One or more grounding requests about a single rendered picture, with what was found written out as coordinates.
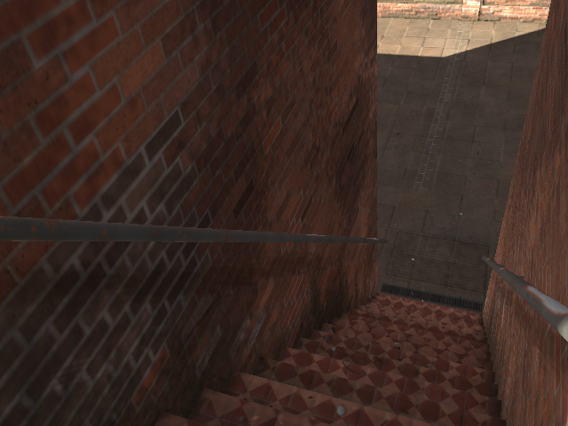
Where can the stairs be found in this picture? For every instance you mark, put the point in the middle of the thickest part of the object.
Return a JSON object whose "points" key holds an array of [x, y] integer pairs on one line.
{"points": [[391, 361]]}

